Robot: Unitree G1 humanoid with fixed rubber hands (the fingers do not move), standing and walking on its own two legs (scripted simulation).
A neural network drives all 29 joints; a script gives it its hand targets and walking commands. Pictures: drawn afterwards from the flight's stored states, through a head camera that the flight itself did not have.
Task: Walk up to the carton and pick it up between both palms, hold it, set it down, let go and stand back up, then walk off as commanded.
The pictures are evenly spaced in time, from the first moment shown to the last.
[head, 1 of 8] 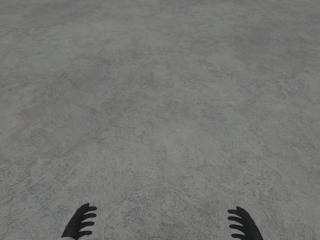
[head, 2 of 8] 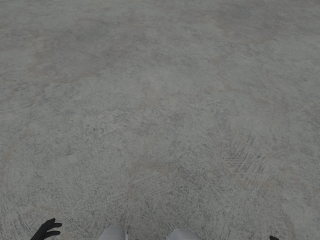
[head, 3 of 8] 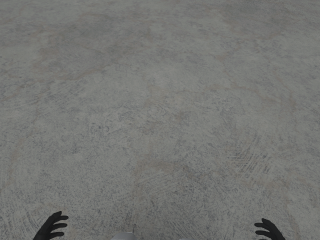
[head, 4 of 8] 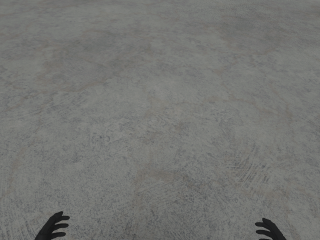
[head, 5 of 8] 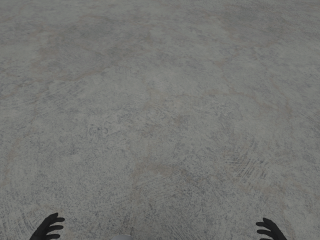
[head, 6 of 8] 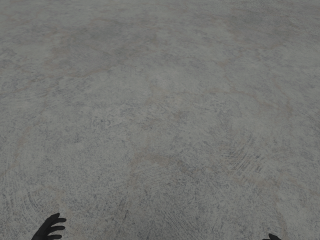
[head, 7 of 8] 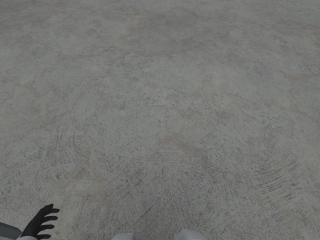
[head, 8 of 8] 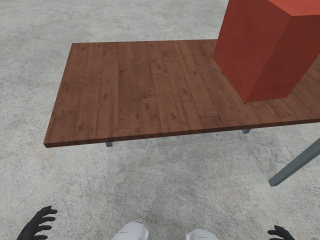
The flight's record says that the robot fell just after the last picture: no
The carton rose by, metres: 0.01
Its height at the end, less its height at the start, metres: +0.00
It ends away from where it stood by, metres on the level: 0.12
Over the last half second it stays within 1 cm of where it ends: yes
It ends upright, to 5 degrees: yes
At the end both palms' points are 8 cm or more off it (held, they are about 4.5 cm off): yes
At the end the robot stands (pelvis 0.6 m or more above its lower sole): yes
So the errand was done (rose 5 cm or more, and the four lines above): no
